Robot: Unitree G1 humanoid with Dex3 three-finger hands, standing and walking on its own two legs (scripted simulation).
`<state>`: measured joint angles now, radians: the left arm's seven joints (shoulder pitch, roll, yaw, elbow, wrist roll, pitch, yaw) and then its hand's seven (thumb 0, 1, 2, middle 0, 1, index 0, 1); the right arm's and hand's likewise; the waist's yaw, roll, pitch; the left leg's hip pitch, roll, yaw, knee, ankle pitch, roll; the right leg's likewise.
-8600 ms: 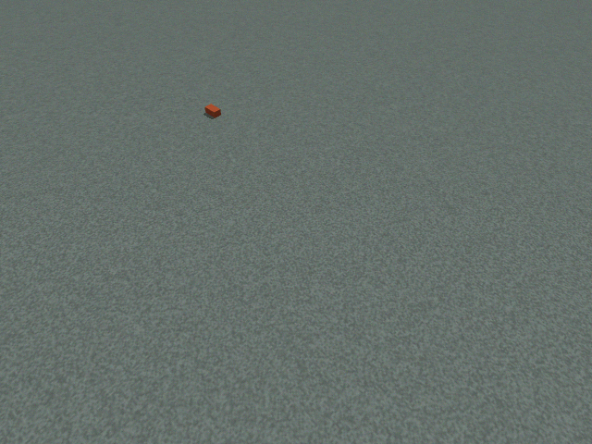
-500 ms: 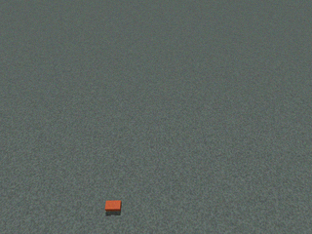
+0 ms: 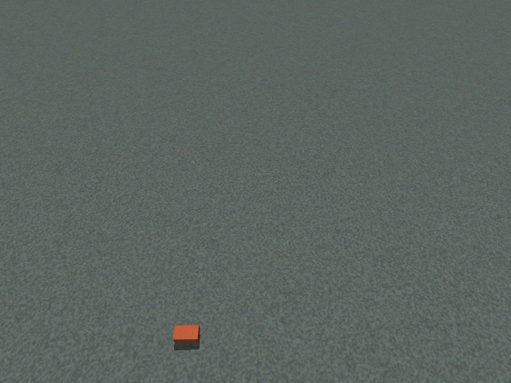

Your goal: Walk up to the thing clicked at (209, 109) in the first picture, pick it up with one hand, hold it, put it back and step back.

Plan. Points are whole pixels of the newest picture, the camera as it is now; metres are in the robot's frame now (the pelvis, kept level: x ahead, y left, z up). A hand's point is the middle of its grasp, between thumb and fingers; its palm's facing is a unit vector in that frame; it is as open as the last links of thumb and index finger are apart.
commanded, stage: stand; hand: left
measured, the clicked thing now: (186, 333) +0.45 +0.24 -0.76
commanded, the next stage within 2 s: none
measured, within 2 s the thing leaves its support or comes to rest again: neither
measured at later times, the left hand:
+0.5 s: hand out of the picture +0.08 +0.26 -0.16, palm faces -0.03 -0.94 -0.35, open 7.4 cm
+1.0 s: hand out of the picture +0.08 +0.25 -0.16, palm faces -0.04 -0.94 -0.35, open 7.4 cm
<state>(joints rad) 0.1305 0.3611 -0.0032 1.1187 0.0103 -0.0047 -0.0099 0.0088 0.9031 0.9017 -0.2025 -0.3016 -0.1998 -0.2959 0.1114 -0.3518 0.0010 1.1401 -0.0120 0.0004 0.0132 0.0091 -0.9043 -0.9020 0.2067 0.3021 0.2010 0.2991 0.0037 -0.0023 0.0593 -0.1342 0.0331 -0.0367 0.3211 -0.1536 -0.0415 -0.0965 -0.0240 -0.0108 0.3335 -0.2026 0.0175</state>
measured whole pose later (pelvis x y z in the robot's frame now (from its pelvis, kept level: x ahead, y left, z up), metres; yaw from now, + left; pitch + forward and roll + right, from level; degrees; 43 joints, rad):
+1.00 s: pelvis +0.01 +0.00 +0.00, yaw -1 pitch -2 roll +0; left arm 0.13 0.36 0.00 1.11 0.01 0.00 -0.01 0.01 0.90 0.90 -0.20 -0.30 -0.20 -0.30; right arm 0.11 -0.35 0.00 1.12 -0.01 0.00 0.01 0.01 -0.90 -0.90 0.21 0.30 0.20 0.30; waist 0.00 0.00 0.05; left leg -0.12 0.04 -0.03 0.32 -0.17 -0.04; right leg -0.08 -0.02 0.00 0.33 -0.21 0.01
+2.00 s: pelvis +0.01 +0.00 +0.00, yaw -1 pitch -2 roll +0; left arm 0.13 0.36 0.00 1.10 0.01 -0.01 -0.01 0.01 0.90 0.90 -0.20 -0.30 -0.20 -0.30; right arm 0.12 -0.35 0.00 1.12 -0.01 0.00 0.01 0.01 -0.90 -0.90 0.21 0.30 0.20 0.30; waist 0.00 -0.01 0.05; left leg -0.12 0.03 -0.02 0.33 -0.17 -0.04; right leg -0.08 -0.02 0.01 0.33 -0.21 0.02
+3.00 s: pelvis +0.01 +0.00 +0.00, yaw -1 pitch -2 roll +0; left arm 0.14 0.36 0.00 1.10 0.01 -0.01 0.00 0.01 0.90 0.90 -0.20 -0.30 -0.20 -0.30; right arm 0.12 -0.35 0.00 1.12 -0.01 0.00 0.01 0.01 -0.90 -0.90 0.21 0.30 0.20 0.30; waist 0.00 0.00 0.05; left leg -0.11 0.03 -0.02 0.32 -0.17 -0.04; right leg -0.08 -0.02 0.01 0.33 -0.21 0.02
